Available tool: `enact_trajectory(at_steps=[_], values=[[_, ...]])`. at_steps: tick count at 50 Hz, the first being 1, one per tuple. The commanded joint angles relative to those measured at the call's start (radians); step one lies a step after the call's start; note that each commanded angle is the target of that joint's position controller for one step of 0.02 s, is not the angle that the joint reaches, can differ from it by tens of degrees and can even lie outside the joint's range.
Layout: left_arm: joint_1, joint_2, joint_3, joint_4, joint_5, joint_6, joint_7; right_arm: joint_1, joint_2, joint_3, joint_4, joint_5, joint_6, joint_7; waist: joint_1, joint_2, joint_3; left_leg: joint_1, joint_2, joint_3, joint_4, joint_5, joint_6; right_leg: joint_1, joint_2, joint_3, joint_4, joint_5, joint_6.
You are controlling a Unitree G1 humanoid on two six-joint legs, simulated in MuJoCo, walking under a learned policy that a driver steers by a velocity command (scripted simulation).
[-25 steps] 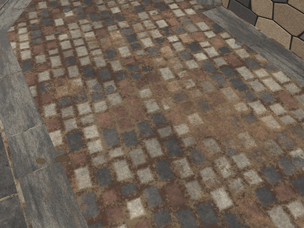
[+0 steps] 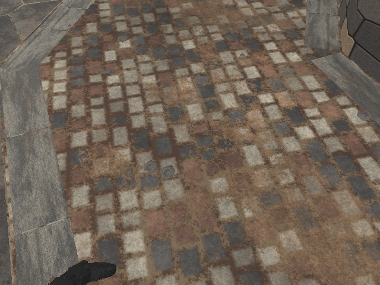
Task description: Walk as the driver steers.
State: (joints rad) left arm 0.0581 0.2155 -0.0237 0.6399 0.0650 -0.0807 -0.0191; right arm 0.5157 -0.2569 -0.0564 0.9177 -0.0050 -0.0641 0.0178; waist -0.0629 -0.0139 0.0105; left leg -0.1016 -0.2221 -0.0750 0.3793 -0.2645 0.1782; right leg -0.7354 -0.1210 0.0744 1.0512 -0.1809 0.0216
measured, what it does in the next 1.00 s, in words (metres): walks ahead, turning left: right foot, then left foot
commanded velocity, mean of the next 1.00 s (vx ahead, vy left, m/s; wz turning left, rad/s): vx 1.00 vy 0.00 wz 0.55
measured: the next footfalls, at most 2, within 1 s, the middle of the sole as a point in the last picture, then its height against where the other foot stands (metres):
right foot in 0.22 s outside the picture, level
left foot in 0.66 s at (125, 233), level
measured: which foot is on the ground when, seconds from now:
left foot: down 0.00-0.22, up 0.24-0.64, down 0.66-1.00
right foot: up 0.00-0.20, down 0.22-0.64, up 0.66-1.00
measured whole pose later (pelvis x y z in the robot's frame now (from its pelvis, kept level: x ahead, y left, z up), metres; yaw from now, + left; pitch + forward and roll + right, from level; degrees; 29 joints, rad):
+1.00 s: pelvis +0.83 +0.27 -0.01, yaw +31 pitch +0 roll +1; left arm 0.15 0.28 0.02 0.77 0.00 -0.03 -0.06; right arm 0.46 -0.28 -0.03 0.91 -0.01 -0.13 0.01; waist -0.05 -0.03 0.04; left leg 0.17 -0.14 0.13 0.15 -0.34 0.11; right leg -0.80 -0.09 -0.04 0.84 0.08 -0.09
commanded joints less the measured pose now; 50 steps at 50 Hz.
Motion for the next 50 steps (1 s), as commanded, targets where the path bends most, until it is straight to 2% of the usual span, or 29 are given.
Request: enact_trajectory(at_steps=[1,4,6,8,9,10,11,12,13,14,15,17,19,23,25,27,30,32,33,34,35,36,37,38,39,41,43,47,50], values=[[-0.119,0.086,0.014,-0.094,-0.014,0.002,-0.012,-0.082,-0.148,-0.035,-0.106,0.011,-0.038,-0.001,0.028,-0.002,0.140,-0.321,0.219,-0.296,-0.277,0.195,0.096,0.173,0.038,-0.074,-0.241,0.240,0.025],[-0.200,0.088,0.011,-0.124,-0.027,0.000,-0.015,0.005,-0.171,-0.046,-0.090,0.020,-0.034,-0.001,-0.038,0.033,0.079,-0.118,0.238,-0.315,-0.207,0.496,0.054,0.185,0.099,-0.094,-0.378,0.324,0.007],[-0.232,0.097,0.012,-0.148,-0.030,-0.003,-0.009,0.011,-0.178,-0.049,-0.085,0.015,-0.027,-0.013,-0.046,0.054,0.060,0.006,0.252,-0.326,-0.139,0.627,0.038,0.199,0.121,-0.084,-0.476,0.285,-0.008],[-0.125,0.140,0.030,-0.124,-0.033,-0.007,0.007,-0.032,-0.213,-0.055,-0.096,0.013,-0.027,-0.022,0.011,0.072,-0.030,0.036,0.245,-0.321,0.019,0.875,-0.009,0.426,0.173,-0.080,-0.553,0.199,-0.025],[0.016,0.193,0.054,-0.091,-0.043,-0.012,0.022,-0.063,-0.253,-0.063,-0.103,0.005,-0.030,-0.019,0.087,0.083,-0.120,0.030,0.244,-0.325,0.192,0.933,-0.028,0.593,0.173,-0.060,-0.548,0.122,-0.036],[0.227,0.245,0.079,-0.039,-0.045,-0.015,0.042,-0.134,-0.269,-0.067,-0.122,0.000,-0.036,-0.010,0.206,0.079,-0.216,-0.076,0.210,-0.313,0.414,0.842,-0.038,0.831,0.117,-0.027,-0.540,0.055,-0.053],[0.451,0.316,0.108,-0.005,-0.015,-0.016,0.068,-0.157,-0.155,-0.039,-0.151,-0.006,-0.048,-0.007,0.273,-0.031,-0.353,-0.234,0.165,-0.238,0.730,0.434,-0.029,1.077,-0.090,0.155,-0.514,-0.281,-0.084],[0.386,0.361,0.117,-0.011,0.013,-0.018,0.059,-0.035,-0.037,-0.002,-0.206,0.059,-0.043,-0.009,0.145,-0.386,-0.509,-0.543,0.064,-0.119,1.017,-0.234,-0.069,1.297,-0.389,0.734,-0.683,-0.448,-0.206],[0.288,0.283,0.124,-0.024,0.006,-0.006,0.045,-0.081,-0.127,-0.002,-0.181,0.029,-0.022,-0.024,0.147,-0.239,-0.398,-0.658,0.170,-0.070,1.066,-0.121,-0.049,1.160,-0.332,0.766,-0.749,-0.629,-0.213],[0.231,0.189,0.101,-0.023,-0.004,-0.005,0.040,-0.185,-0.159,-0.012,-0.180,0.004,-0.011,-0.015,0.154,-0.107,-0.243,-0.665,0.212,-0.045,1.025,-0.032,-0.053,1.006,-0.275,0.578,-0.760,-0.540,-0.191],[0.225,0.150,0.093,0.005,-0.003,-0.005,0.035,-0.230,-0.149,-0.013,-0.188,-0.007,-0.002,-0.003,0.140,-0.005,-0.141,-0.650,0.242,-0.029,0.989,-0.006,-0.058,0.873,-0.243,0.443,-0.776,-0.352,-0.179],[0.273,0.131,0.084,0.072,-0.009,-0.019,0.033,-0.277,-0.098,-0.003,-0.224,-0.031,0.025,0.028,0.104,-0.023,-0.043,-0.643,0.291,-0.022,0.958,-0.015,-0.064,0.727,-0.192,0.251,-0.814,-0.182,-0.150],[0.302,0.105,0.079,0.122,-0.035,-0.038,0.015,-0.332,-0.055,0.013,-0.272,-0.031,0.049,0.044,0.076,-0.054,0.006,-0.694,0.331,-0.014,0.944,-0.011,-0.065,0.683,-0.188,0.134,-0.851,-0.063,-0.129],[0.254,0.130,0.079,0.150,-0.041,-0.061,0.007,-0.448,-0.057,0.030,-0.359,-0.028,0.057,0.065,0.021,-0.086,0.070,-0.684,0.339,0.036,0.801,0.196,-0.071,0.579,-0.128,-0.157,-0.919,0.213,-0.083],[0.269,0.149,0.082,0.168,-0.040,-0.066,0.009,-0.523,-0.080,0.032,-0.376,-0.027,0.058,0.077,0.031,-0.028,0.118,-0.629,0.315,0.114,0.634,0.286,-0.058,0.570,-0.086,-0.268,-0.958,0.308,-0.066],[0.343,0.179,0.084,0.195,-0.036,-0.066,0.014,-0.592,-0.063,0.043,-0.388,-0.030,0.052,0.088,0.060,-0.007,0.151,-0.550,0.277,0.195,0.478,0.308,-0.024,0.606,-0.076,-0.332,-0.959,0.505,-0.052],[0.403,0.265,0.094,0.210,-0.034,-0.042,0.032,-0.533,-0.090,0.038,-0.346,-0.038,0.036,0.074,0.012,-0.077,0.078,-0.361,0.154,0.249,0.371,0.218,0.023,0.746,-0.119,-0.342,-0.810,1.086,-0.062],[0.361,0.323,0.103,0.196,-0.026,-0.008,0.043,-0.219,-0.158,0.005,-0.241,-0.039,0.025,0.048,-0.145,-0.115,-0.089,-0.023,0.100,0.197,0.322,0.103,0.063,0.729,-0.156,-0.323,-0.415,1.234,-0.092],[0.336,0.323,0.102,0.187,-0.026,0.001,0.043,-0.039,-0.205,-0.023,-0.175,-0.044,0.027,0.028,-0.224,-0.085,-0.160,0.218,0.108,0.142,0.226,0.074,0.079,0.599,-0.121,-0.331,-0.108,1.061,-0.095],[0.399,0.192,0.080,0.168,-0.008,0.001,0.026,-0.080,-0.289,-0.047,-0.159,-0.043,0.034,0.004,-0.090,0.131,-0.180,0.400,0.317,-0.114,0.275,0.014,0.076,0.320,0.005,-0.297,0.271,-0.092,-0.080],[0.454,0.171,0.068,0.084,-0.062,-0.007,0.020,-0.118,-0.356,-0.061,-0.205,-0.039,0.043,0.000,-0.021,0.275,-0.375,0.599,0.545,-0.682,0.066,-0.060,0.235,0.027,0.118,-0.141,0.571,-0.325,-0.049],[0.301,0.225,0.075,0.062,-0.065,-0.023,0.026,-0.096,-0.305,-0.063,-0.205,-0.031,0.041,-0.008,-0.078,0.079,-0.312,0.532,0.520,-0.655,-0.052,-0.070,0.189,-0.061,0.075,-0.036,0.557,-0.190,-0.066],[0.279,0.199,0.067,0.069,-0.077,-0.027,0.025,-0.129,-0.267,-0.055,-0.176,-0.029,0.028,-0.018,-0.035,0.027,-0.149,0.368,0.515,-0.525,-0.081,-0.009,0.166,-0.075,0.046,-0.046,0.492,-0.136,-0.073],[0.281,0.177,0.059,0.093,-0.066,-0.021,0.022,-0.156,-0.217,-0.044,-0.161,-0.036,0.009,-0.018,0.009,-0.068,-0.059,0.196,0.490,-0.424,-0.102,0.063,0.133,-0.015,0.012,-0.030,0.410,-0.119,-0.076],[0.300,0.155,0.054,0.108,-0.054,-0.002,0.014,-0.190,-0.180,-0.031,-0.158,-0.040,-0.010,-0.022,0.055,-0.092,-0.030,0.068,0.465,-0.338,-0.124,0.096,0.111,0.061,-0.007,-0.001,0.355,-0.117,-0.078],[0.341,0.121,0.053,0.143,-0.042,0.038,-0.009,-0.194,-0.112,-0.007,-0.133,-0.026,-0.042,-0.019,0.102,-0.044,0.016,-0.079,0.420,-0.208,-0.197,0.105,0.052,0.147,-0.033,0.028,0.248,-0.103,-0.073],[0.264,0.109,0.056,0.132,-0.047,0.054,-0.023,-0.173,-0.100,-0.004,-0.108,-0.011,-0.063,-0.008,0.091,-0.009,0.083,-0.096,0.371,-0.066,-0.249,0.223,-0.018,0.081,-0.031,0.012,0.160,-0.015,-0.075],[0.081,0.083,0.043,0.076,-0.064,0.041,-0.036,-0.149,-0.086,0.009,-0.090,-0.008,-0.085,0.002,0.057,0.036,0.122,-0.086,0.287,0.178,-0.293,0.575,-0.103,0.084,0.026,-0.112,-0.126,0.260,-0.100],[0.001,0.077,0.031,0.058,-0.063,0.029,-0.052,-0.104,-0.110,0.018,-0.065,-0.003,-0.096,-0.016,0.040,0.028,0.115,0.022,0.316,0.249,-0.312,0.847,-0.145,0.154,0.081,-0.211,-0.314,0.393,-0.142]])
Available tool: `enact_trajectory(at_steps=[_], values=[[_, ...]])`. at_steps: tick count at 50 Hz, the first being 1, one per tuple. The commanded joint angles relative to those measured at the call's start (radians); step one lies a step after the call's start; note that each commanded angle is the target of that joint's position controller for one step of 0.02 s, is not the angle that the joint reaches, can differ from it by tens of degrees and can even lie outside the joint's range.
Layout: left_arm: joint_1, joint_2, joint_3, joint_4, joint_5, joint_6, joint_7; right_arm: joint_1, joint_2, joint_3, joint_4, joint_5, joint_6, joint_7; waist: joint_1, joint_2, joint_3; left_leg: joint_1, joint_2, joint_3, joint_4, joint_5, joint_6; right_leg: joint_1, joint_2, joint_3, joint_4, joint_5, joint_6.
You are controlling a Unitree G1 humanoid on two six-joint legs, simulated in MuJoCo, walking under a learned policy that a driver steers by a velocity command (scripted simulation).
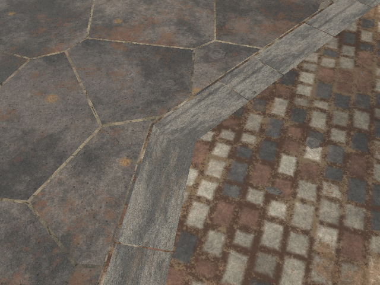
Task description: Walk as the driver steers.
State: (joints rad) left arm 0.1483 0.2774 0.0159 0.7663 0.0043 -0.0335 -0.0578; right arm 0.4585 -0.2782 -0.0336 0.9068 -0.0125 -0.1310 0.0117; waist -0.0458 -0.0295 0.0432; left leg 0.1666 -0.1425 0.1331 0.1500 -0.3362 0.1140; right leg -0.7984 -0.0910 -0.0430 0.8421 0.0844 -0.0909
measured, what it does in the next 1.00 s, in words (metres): walks ahead, turning right: right foot, then left foot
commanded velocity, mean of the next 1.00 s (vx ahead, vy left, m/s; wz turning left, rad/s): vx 1.00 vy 0.00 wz -0.78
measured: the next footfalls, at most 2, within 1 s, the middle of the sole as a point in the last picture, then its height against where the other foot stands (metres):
right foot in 0.12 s outside the picture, level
left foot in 0.54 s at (188, 207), level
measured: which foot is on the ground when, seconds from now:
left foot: down 0.00-0.10, up 0.12-0.52, down 0.54-1.00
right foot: up 0.00-0.10, down 0.12-0.56, up 0.58-0.98, down 1.00-1.00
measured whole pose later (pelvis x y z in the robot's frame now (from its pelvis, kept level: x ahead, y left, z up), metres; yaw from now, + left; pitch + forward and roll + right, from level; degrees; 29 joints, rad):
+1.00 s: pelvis +0.86 -0.27 -0.02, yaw -48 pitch +2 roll +1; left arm -0.06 0.28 -0.02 0.61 0.05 -0.05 -0.07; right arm 0.57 -0.26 -0.01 0.95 -0.03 -0.08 -0.01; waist -0.08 -0.03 0.02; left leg 0.19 0.08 0.24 0.49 -0.41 -0.03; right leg -0.56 0.07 -0.08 0.63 -0.15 -0.19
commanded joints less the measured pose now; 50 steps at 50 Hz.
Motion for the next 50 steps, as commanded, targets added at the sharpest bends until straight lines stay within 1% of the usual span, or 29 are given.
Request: enact_trajectory(at_steps=[1,4,6,7,8,9,10,11,12,15,19,23,25,26,27,28,29,30,31,32,33,34,37,40,43,46,48,49,50], values=[[-0.086,0.027,-0.007,-0.066,0.000,-0.019,-0.016,-0.039,-0.109,-0.006,-0.051,0.003,-0.030,-0.021,0.033,0.063,0.060,-0.182,0.251,0.059,-0.045,1.092,-0.099,0.249,0.083,-0.121,-0.145,0.134,-0.044],[0.100,0.114,0.020,-0.013,0.010,-0.005,-0.012,-0.081,-0.192,-0.025,-0.066,-0.018,0.006,-0.069,0.155,0.149,-0.073,-0.046,0.307,0.084,0.276,1.545,-0.137,0.442,0.197,-0.169,-0.166,-0.035,-0.075],[0.521,0.203,0.070,0.101,0.013,0.003,0.009,-0.228,-0.244,-0.045,-0.112,-0.034,0.042,-0.077,0.376,0.129,-0.208,-0.254,0.315,0.057,0.891,1.437,-0.124,0.842,0.179,-0.044,-0.207,-0.184,-0.164],[0.549,0.227,0.088,0.129,-0.009,0.008,0.028,-0.279,-0.163,-0.029,-0.118,-0.042,0.040,-0.051,0.359,-0.040,-0.154,-0.508,0.140,0.052,1.319,0.450,-0.101,0.955,0.119,0.051,-0.218,-0.228,-0.201],[0.409,0.301,0.101,0.102,0.016,0.018,0.037,-0.190,-0.016,0.013,-0.216,-0.021,0.018,-0.032,0.146,-0.289,-0.179,-0.986,0.034,-0.090,1.632,-0.196,-0.149,1.169,-0.063,0.528,-0.243,-0.170,-0.374],[0.361,0.275,0.105,0.056,0.010,0.021,0.040,-0.204,-0.055,0.031,-0.266,-0.024,-0.011,-0.026,0.165,-0.148,-0.270,-1.089,0.076,-0.249,1.593,-0.134,-0.122,1.186,-0.160,0.827,-0.503,-0.458,-0.429],[0.321,0.203,0.094,0.046,0.011,0.020,0.047,-0.252,-0.100,0.030,-0.265,-0.034,-0.027,-0.017,0.133,0.034,-0.140,-1.075,0.138,-0.268,1.455,-0.025,-0.099,1.017,-0.155,0.810,-0.621,-0.601,-0.366],[0.278,0.164,0.084,0.051,0.011,0.017,0.047,-0.257,-0.109,0.028,-0.260,-0.040,-0.026,-0.013,0.072,0.125,-0.045,-1.008,0.179,-0.248,1.337,0.019,-0.099,0.834,-0.125,0.735,-0.650,-0.568,-0.314],[0.257,0.160,0.080,0.049,0.008,0.004,0.051,-0.269,-0.102,0.033,-0.265,-0.060,-0.008,-0.012,0.037,0.145,0.008,-0.953,0.203,-0.244,1.275,0.005,-0.116,0.699,-0.077,0.658,-0.651,-0.477,-0.290],[0.226,0.166,0.075,0.034,-0.001,-0.039,0.047,-0.321,-0.075,0.050,-0.305,-0.071,0.058,-0.003,-0.003,0.118,0.078,-0.796,0.255,-0.178,1.013,0.037,-0.166,0.397,0.048,0.470,-0.706,-0.342,-0.260],[0.275,0.189,0.094,0.033,-0.014,-0.050,0.043,-0.518,-0.036,0.071,-0.382,-0.029,0.056,0.013,0.094,0.027,0.063,-0.671,0.221,-0.123,0.604,0.376,-0.174,0.402,0.125,0.382,-0.682,-0.049,-0.183],[0.313,0.211,0.111,0.029,-0.012,-0.042,0.046,-0.570,-0.064,0.062,-0.410,-0.015,0.044,0.005,0.146,-0.034,-0.001,-0.616,0.163,-0.141,0.400,0.424,-0.146,0.628,0.086,0.428,-0.582,0.160,-0.128],[0.276,0.244,0.119,0.014,-0.004,-0.043,0.052,-0.448,-0.128,0.035,-0.376,-0.014,0.037,-0.010,0.084,-0.033,-0.092,-0.432,0.116,-0.155,0.346,0.318,-0.128,0.691,0.082,0.444,-0.416,0.364,-0.083],[0.237,0.279,0.125,0.005,0.002,-0.046,0.048,-0.287,-0.174,0.012,-0.337,-0.009,0.031,-0.023,-0.012,-0.025,-0.189,-0.260,0.115,-0.157,0.349,0.234,-0.116,0.680,0.097,0.429,-0.226,0.414,-0.063],[0.176,0.256,0.118,-0.013,0.008,-0.058,0.045,-0.059,-0.226,-0.015,-0.286,-0.017,0.027,-0.042,-0.133,-0.012,-0.295,-0.002,0.195,-0.208,0.403,0.127,-0.095,0.545,0.131,0.400,0.029,0.308,-0.047],[0.160,0.088,0.074,-0.046,0.018,-0.070,0.049,0.151,-0.286,-0.038,-0.248,-0.045,0.025,-0.061,-0.171,0.193,-0.415,0.223,0.463,-0.471,0.388,-0.208,-0.088,0.357,0.189,0.308,0.369,-0.403,-0.060],[0.306,0.037,0.044,-0.121,-0.045,-0.065,0.044,0.008,-0.366,-0.059,-0.270,-0.064,0.034,-0.051,-0.007,0.536,-0.531,0.313,0.671,-1.116,0.125,-0.440,0.035,0.083,0.239,0.204,0.598,-0.602,-0.032],[0.222,0.129,0.049,-0.071,-0.007,-0.038,0.056,-0.118,-0.238,-0.051,-0.302,-0.057,0.043,-0.042,-0.024,0.265,-0.349,0.164,0.594,-1.017,0.090,-0.605,0.046,-0.015,0.136,0.173,0.639,-0.471,-0.039],[0.137,0.155,0.058,-0.077,0.013,-0.027,0.045,-0.165,-0.155,-0.030,-0.299,-0.044,0.046,-0.037,-0.032,0.142,-0.222,0.035,0.536,-0.787,0.117,-0.430,0.027,-0.015,0.098,0.141,0.582,-0.389,-0.030],[0.098,0.149,0.059,-0.080,0.019,-0.017,0.031,-0.158,-0.122,-0.023,-0.270,-0.047,0.047,-0.032,-0.023,0.054,-0.145,-0.072,0.495,-0.630,0.116,-0.204,0.012,0.012,0.066,0.131,0.543,-0.365,-0.018],[0.052,0.125,0.055,-0.101,0.033,-0.006,0.014,-0.121,-0.113,-0.019,-0.230,-0.042,0.042,-0.035,-0.013,0.062,-0.096,-0.140,0.454,-0.504,0.105,-0.072,-0.005,0.023,0.035,0.136,0.511,-0.363,-0.013],[0.052,0.096,0.046,-0.117,0.035,0.009,0.002,-0.095,-0.097,-0.015,-0.195,-0.033,0.033,-0.031,0.008,0.110,-0.066,-0.184,0.438,-0.421,0.092,0.008,-0.020,0.027,0.015,0.131,0.499,-0.362,-0.006],[-0.033,0.052,0.023,-0.182,0.037,0.032,-0.016,-0.063,-0.060,-0.008,-0.140,-0.008,0.007,-0.009,0.036,0.124,-0.024,-0.237,0.417,-0.244,0.043,0.253,-0.040,-0.015,-0.009,0.111,0.461,-0.310,-0.002],[-0.109,0.058,0.007,-0.231,0.035,0.027,-0.024,-0.096,-0.093,-0.013,-0.125,-0.018,-0.010,-0.003,0.072,0.114,0.035,-0.317,0.378,-0.093,-0.034,0.373,-0.034,0.021,0.012,0.105,0.267,-0.168,0.000],[-0.211,0.051,-0.011,-0.242,0.034,0.013,-0.040,-0.039,-0.129,-0.015,-0.087,-0.015,-0.010,0.000,0.042,0.064,0.106,-0.349,0.351,0.028,-0.140,0.511,-0.038,0.184,0.068,-0.028,-0.027,-0.074,-0.035],[-0.213,0.076,-0.009,-0.222,0.040,0.000,-0.029,0.032,-0.205,-0.024,-0.050,-0.018,0.007,-0.014,0.062,0.113,0.056,-0.159,0.381,0.079,-0.002,1.152,-0.033,0.312,0.168,-0.109,-0.131,-0.167,-0.083],[0.021,0.128,0.016,-0.150,0.050,-0.007,-0.007,0.018,-0.266,-0.034,-0.042,-0.017,0.035,-0.033,0.194,0.175,-0.101,-0.123,0.417,0.081,0.366,1.411,-0.029,0.574,0.221,-0.085,-0.172,-0.290,-0.121],[0.224,0.163,0.038,-0.081,0.052,-0.010,0.010,-0.014,-0.268,-0.033,-0.053,-0.010,0.047,-0.037,0.293,0.159,-0.187,-0.225,0.396,0.093,0.648,1.312,-0.031,0.820,0.212,-0.040,-0.284,-0.262,-0.147],[0.300,0.240,0.067,-0.044,0.058,-0.005,0.033,0.017,-0.184,-0.018,-0.077,-0.023,0.048,-0.029,0.255,0.045,-0.277,-0.470,0.322,0.065,1.016,0.574,-0.036,1.072,0.039,0.179,-0.244,-0.441,-0.153]])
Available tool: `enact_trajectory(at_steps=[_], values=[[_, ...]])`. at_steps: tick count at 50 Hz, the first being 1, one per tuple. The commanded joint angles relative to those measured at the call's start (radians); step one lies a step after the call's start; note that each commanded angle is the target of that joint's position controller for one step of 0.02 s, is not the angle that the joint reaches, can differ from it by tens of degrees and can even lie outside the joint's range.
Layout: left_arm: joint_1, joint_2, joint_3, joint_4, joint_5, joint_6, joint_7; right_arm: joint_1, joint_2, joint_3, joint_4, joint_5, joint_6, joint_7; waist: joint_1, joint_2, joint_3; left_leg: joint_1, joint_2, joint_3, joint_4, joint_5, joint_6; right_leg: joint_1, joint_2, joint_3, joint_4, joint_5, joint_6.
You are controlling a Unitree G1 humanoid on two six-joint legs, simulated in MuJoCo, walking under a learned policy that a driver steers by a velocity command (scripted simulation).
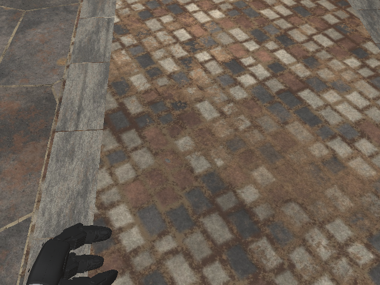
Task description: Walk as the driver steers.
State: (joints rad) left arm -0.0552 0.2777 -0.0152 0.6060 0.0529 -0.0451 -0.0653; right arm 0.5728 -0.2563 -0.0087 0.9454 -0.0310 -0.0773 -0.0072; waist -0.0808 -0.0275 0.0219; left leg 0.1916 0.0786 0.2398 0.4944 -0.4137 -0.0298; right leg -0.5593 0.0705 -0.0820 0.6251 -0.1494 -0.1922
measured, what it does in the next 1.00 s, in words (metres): walks ahead, turning left: left foot, then right foot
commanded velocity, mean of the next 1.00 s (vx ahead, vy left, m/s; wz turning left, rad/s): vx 0.67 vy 0.00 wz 0.65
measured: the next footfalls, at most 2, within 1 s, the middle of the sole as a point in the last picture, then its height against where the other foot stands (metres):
left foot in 0.44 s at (152, 243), level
right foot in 0.82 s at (153, 162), level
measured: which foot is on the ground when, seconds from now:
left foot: down 0.00-0.00, up 0.02-0.42, down 0.44-0.80, up 0.82-1.00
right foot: down 0.00-0.44, up 0.46-0.80, down 0.82-1.00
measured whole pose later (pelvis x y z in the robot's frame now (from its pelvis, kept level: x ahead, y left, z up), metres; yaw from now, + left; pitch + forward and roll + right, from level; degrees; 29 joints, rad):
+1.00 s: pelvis +0.77 +0.08 +0.02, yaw +45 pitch +0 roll +0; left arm 0.16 0.26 -0.01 0.64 0.03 -0.02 0.05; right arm 0.19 -0.36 -0.09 0.66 -0.02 0.07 0.02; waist -0.01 0.03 0.10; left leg -0.53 -0.06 -0.02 1.25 -0.45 -0.03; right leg -0.40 -0.04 -0.09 0.50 -0.09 -0.02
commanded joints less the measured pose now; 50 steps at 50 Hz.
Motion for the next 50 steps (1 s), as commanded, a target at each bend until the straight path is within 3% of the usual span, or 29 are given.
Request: enact_trajectory(at_steps=[1,2,3,4,7,11,15,17,19,20,21,22,23,24,25,26,28,30,33,37,39,40,41,42,43,44,45,47,50], values=[[0.455,0.331,0.121,0.085,0.001,0.015,0.051,-0.005,-0.103,-0.021,-0.184,0.028,-0.014,0.012,0.159,-0.204,-0.412,-0.870,-0.056,-0.142,1.052,-0.087,0.070,1.083,-0.422,0.803,-0.156,-0.305,-0.170],[0.485,0.293,0.126,0.086,-0.016,0.017,0.057,-0.182,-0.193,-0.037,-0.221,0.027,-0.028,0.006,0.240,-0.022,-0.388,-0.987,-0.044,-0.290,1.088,0.020,0.091,1.035,-0.383,0.841,-0.276,-0.268,-0.159],[0.443,0.253,0.119,0.122,-0.018,0.006,0.066,-0.232,-0.158,-0.030,-0.231,0.042,-0.033,0.007,0.196,-0.003,-0.187,-1.032,-0.007,-0.288,1.028,0.090,0.095,0.871,-0.373,0.660,-0.306,-0.148,-0.142],[0.414,0.193,0.107,0.139,-0.013,-0.010,0.066,-0.219,-0.135,-0.022,-0.210,0.037,-0.029,0.010,0.147,0.075,-0.075,-0.973,0.021,-0.297,0.935,0.107,0.095,0.681,-0.345,0.552,-0.339,-0.058,-0.110],[0.358,0.091,0.075,0.164,-0.021,-0.052,0.064,-0.146,-0.082,-0.018,-0.156,0.008,0.033,0.034,0.037,0.036,0.009,-0.803,0.064,-0.337,0.780,0.118,0.081,0.394,-0.274,0.334,-0.445,-0.017,-0.035],[0.386,0.080,0.070,0.201,-0.035,-0.089,0.045,-0.359,-0.054,-0.015,-0.223,0.018,0.046,0.052,0.062,-0.014,0.125,-0.901,0.051,-0.281,0.566,0.339,0.089,0.346,-0.193,0.077,-0.544,0.261,0.047],[0.424,0.094,0.059,0.223,-0.049,-0.114,0.055,-0.497,-0.036,0.000,-0.258,0.024,0.028,0.080,0.087,0.017,0.120,-0.763,-0.008,-0.138,0.266,0.618,0.142,0.398,-0.183,-0.081,-0.598,0.565,0.121],[0.450,0.135,0.063,0.234,-0.045,-0.112,0.074,-0.493,-0.058,-0.003,-0.249,0.021,0.026,0.086,0.076,-0.005,0.081,-0.713,-0.084,-0.074,0.192,0.627,0.167,0.545,-0.199,-0.123,-0.527,0.921,0.158],[0.442,0.197,0.078,0.225,-0.028,-0.084,0.106,-0.388,-0.111,-0.019,-0.218,0.016,0.035,0.082,0.008,-0.077,-0.015,-0.605,-0.166,-0.034,0.182,0.492,0.188,0.669,-0.233,-0.134,-0.312,1.282,0.193],[0.410,0.220,0.086,0.214,-0.016,-0.062,0.118,-0.243,-0.151,-0.036,-0.180,0.015,0.039,0.075,-0.073,-0.095,-0.085,-0.464,-0.203,-0.036,0.195,0.413,0.206,0.661,-0.249,-0.132,-0.101,1.380,0.199],[0.346,0.240,0.094,0.190,-0.003,-0.042,0.123,-0.022,-0.201,-0.062,-0.116,0.013,0.042,0.064,-0.180,-0.091,-0.172,-0.254,-0.204,-0.090,0.188,0.339,0.246,0.576,-0.262,-0.114,0.195,1.359,0.196],[0.288,0.247,0.101,0.182,-0.006,-0.031,0.115,0.130,-0.247,-0.095,-0.079,0.018,0.048,0.044,-0.267,-0.011,-0.193,-0.086,-0.153,-0.195,0.099,0.274,0.310,0.412,-0.167,-0.136,0.648,0.914,0.190],[0.284,0.061,0.054,0.118,0.007,-0.060,0.091,0.044,-0.311,-0.115,-0.073,0.027,0.064,0.029,-0.106,0.320,-0.135,0.122,0.005,-0.485,0.182,0.460,0.384,-0.074,0.026,-0.061,1.060,-0.325,0.222],[0.360,0.064,0.034,0.030,-0.036,-0.080,0.084,-0.033,-0.375,-0.128,-0.128,0.010,0.065,0.025,-0.036,0.304,-0.338,0.298,0.182,-0.973,-0.052,0.272,0.579,-0.323,0.029,0.161,1.198,-0.382,0.233],[0.288,0.109,0.025,0.026,-0.022,-0.102,0.082,-0.088,-0.298,-0.122,-0.165,0.012,0.064,0.012,-0.045,0.068,-0.240,0.173,0.197,-1.037,-0.204,0.224,0.530,-0.344,-0.034,0.205,1.078,-0.279,0.204],[0.275,0.120,0.027,0.030,-0.025,-0.108,0.077,-0.140,-0.232,-0.104,-0.154,0.016,0.063,0.006,0.032,-0.056,-0.070,-0.056,0.170,-0.925,-0.228,0.358,0.471,-0.284,-0.079,0.194,0.935,-0.217,0.199],[0.282,0.109,0.023,0.030,0.004,-0.062,0.081,-0.209,-0.202,-0.089,-0.170,0.026,0.042,0.007,0.117,-0.118,0.037,-0.361,0.093,-0.731,-0.204,0.752,0.415,-0.127,-0.129,0.171,0.779,-0.244,0.234],[0.263,0.095,0.016,0.005,0.010,-0.014,0.083,-0.236,-0.214,-0.086,-0.178,0.030,0.021,0.019,0.148,-0.095,0.048,-0.560,-0.014,-0.575,-0.217,0.973,0.362,0.032,-0.138,0.118,0.542,-0.236,0.261],[0.189,0.052,0.000,-0.040,-0.019,-0.004,0.079,-0.244,-0.228,-0.101,-0.179,0.034,0.027,0.017,0.120,0.018,-0.037,-0.576,-0.146,-0.455,-0.125,1.123,0.262,0.162,-0.071,0.058,0.240,0.001,0.250],[0.125,0.062,-0.002,-0.059,-0.033,-0.005,0.087,-0.196,-0.211,-0.114,-0.185,0.034,0.072,0.009,0.041,0.092,-0.099,-0.491,-0.200,-0.519,0.008,0.891,0.135,0.262,0.015,0.064,-0.014,0.174,0.236],[0.200,0.106,0.013,-0.038,-0.027,-0.025,0.099,-0.240,-0.221,-0.121,-0.217,0.024,0.078,-0.001,0.081,0.102,-0.111,-0.452,-0.194,-0.601,0.148,0.773,0.102,0.345,0.024,0.117,-0.144,0.201,0.222],[0.311,0.129,0.022,-0.003,-0.022,-0.041,0.108,-0.276,-0.217,-0.121,-0.235,0.029,0.072,-0.003,0.140,0.091,-0.135,-0.452,-0.214,-0.582,0.298,0.724,0.075,0.445,-0.015,0.140,-0.230,0.306,0.203],[0.425,0.191,0.036,0.012,-0.015,-0.054,0.116,-0.246,-0.142,-0.102,-0.272,0.041,0.063,-0.002,0.158,-0.022,-0.240,-0.557,-0.248,-0.505,0.574,0.290,0.046,0.655,-0.264,0.321,-0.185,0.595,0.144],[0.414,0.223,0.043,-0.022,-0.004,-0.040,0.110,-0.079,-0.081,-0.088,-0.294,0.062,0.068,-0.018,0.067,-0.186,-0.387,-0.716,-0.336,-0.379,0.808,-0.384,0.032,0.826,-0.612,0.628,-0.108,1.050,-0.001],[0.377,0.184,0.054,-0.027,-0.025,-0.021,0.108,-0.017,-0.148,-0.093,-0.268,0.012,0.080,-0.019,0.045,-0.153,-0.448,-0.743,-0.212,-0.363,0.907,-0.278,0.034,0.777,-0.608,0.710,-0.106,0.956,-0.060],[0.279,0.140,0.052,-0.054,-0.031,-0.011,0.122,-0.083,-0.172,-0.097,-0.266,0.001,0.096,-0.009,0.048,-0.143,-0.393,-0.779,-0.177,-0.330,0.961,-0.158,0.025,0.671,-0.566,0.671,-0.174,0.558,-0.103],[0.223,0.064,0.029,-0.064,-0.030,0.005,0.128,-0.194,-0.190,-0.103,-0.280,-0.014,0.112,0.002,0.062,-0.056,-0.261,-0.787,-0.138,-0.309,0.909,-0.079,0.011,0.527,-0.460,0.518,-0.231,0.339,-0.054],[0.210,0.075,0.030,-0.044,-0.021,0.020,0.131,-0.262,-0.179,-0.102,-0.316,0.000,0.144,0.030,0.064,-0.102,-0.136,-0.744,-0.114,-0.292,0.843,-0.037,-0.017,0.368,-0.364,0.308,-0.287,0.330,-0.006],[0.254,0.111,0.054,-0.008,-0.013,0.017,0.111,-0.284,-0.129,-0.083,-0.348,0.015,0.164,0.036,0.053,-0.109,-0.127,-0.692,-0.099,-0.258,0.712,-0.007,-0.009,0.325,-0.351,0.173,-0.299,0.377,-0.001]])
Keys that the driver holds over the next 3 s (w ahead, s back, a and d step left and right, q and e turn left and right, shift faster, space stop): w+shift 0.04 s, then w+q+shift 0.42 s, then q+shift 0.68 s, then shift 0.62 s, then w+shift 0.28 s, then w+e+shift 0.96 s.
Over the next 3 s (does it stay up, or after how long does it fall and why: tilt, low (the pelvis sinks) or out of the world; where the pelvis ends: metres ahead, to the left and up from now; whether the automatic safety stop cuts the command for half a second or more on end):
stays up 1.30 0.69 0.01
